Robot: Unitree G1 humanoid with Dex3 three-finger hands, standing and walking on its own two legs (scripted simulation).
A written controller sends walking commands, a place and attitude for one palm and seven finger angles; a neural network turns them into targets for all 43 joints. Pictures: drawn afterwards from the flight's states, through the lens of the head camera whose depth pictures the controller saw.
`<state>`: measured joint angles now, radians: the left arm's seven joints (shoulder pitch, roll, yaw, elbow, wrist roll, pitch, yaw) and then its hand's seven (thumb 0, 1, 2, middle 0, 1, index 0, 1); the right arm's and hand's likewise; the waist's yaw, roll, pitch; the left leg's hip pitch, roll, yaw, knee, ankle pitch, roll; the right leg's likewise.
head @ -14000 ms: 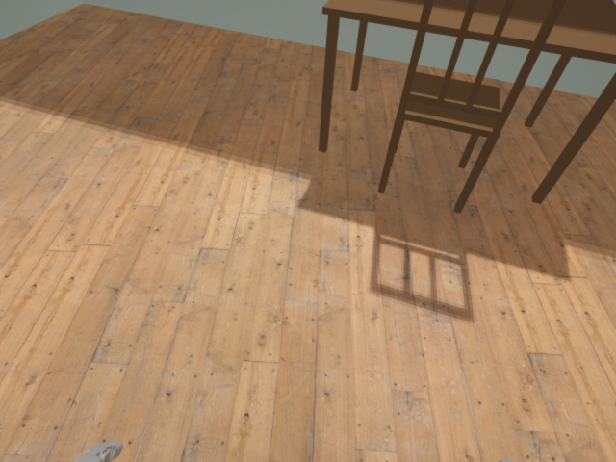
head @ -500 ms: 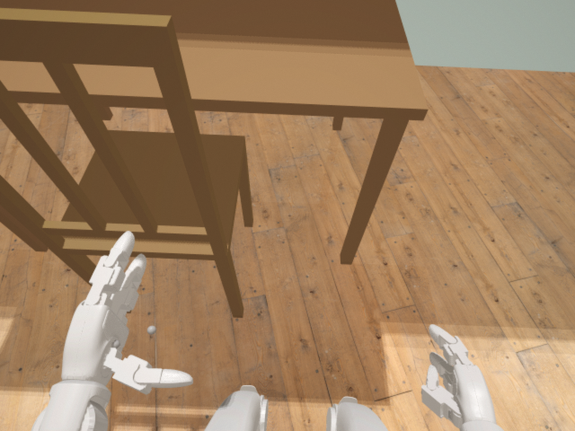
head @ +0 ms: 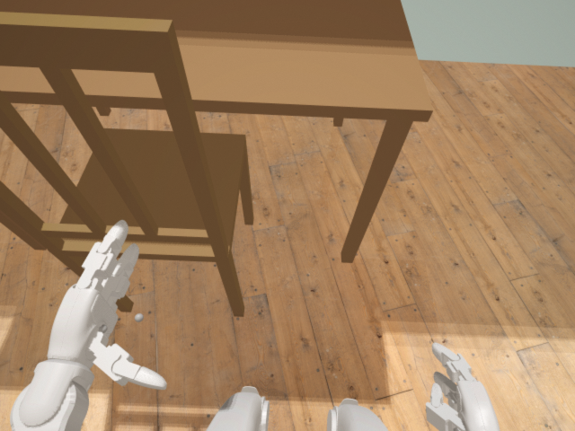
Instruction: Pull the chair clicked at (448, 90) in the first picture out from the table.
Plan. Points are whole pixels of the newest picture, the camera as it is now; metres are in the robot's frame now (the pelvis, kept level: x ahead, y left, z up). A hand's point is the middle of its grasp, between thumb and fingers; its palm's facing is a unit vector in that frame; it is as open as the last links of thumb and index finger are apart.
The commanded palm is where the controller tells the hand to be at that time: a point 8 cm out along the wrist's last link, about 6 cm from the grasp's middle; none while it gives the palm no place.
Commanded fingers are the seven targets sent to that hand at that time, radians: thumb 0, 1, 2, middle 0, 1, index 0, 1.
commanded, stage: raise the hand toward the chair's back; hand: left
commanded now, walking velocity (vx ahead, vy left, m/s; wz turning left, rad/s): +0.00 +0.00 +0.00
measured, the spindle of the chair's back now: (48, 167) +0.47 +0.42 +0.03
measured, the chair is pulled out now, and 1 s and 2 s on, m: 0.00 0.00 0.00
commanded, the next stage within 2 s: aim the fingers beside a spindle in 0.36 s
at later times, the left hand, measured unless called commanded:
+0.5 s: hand (141, 325) +0.23 +0.20 +0.04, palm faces +0.03 -1.00 -0.06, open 16.9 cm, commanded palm +0.22 +0.25 +0.04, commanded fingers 0.00 -0.50 0.30 -0.06 -0.08 -0.06 -0.08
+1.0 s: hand (164, 301) +0.27 +0.18 +0.02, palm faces +0.01 -1.00 -0.05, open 16.9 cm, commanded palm +0.25 +0.24 +0.03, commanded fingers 0.00 -0.50 0.30 -0.06 -0.08 -0.06 -0.08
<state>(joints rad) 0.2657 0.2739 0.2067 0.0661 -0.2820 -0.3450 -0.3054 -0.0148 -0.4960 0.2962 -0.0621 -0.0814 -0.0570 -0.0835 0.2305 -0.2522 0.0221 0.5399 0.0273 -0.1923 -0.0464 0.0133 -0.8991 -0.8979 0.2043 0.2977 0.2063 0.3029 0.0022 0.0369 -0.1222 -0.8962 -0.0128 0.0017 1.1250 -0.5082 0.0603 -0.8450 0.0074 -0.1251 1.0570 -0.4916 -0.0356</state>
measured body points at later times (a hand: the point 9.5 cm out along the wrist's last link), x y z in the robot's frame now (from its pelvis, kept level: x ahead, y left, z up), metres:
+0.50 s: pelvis -0.01 -0.01 +0.00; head +0.07 +0.00 +0.44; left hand +0.23 +0.25 +0.05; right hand +0.18 -0.24 -0.08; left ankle +0.02 +0.08 -0.66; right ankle +0.01 -0.11 -0.66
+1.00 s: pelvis +0.00 -0.02 -0.01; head +0.09 -0.01 +0.43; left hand +0.27 +0.24 +0.03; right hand +0.17 -0.26 -0.10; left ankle +0.02 +0.08 -0.66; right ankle +0.01 -0.11 -0.66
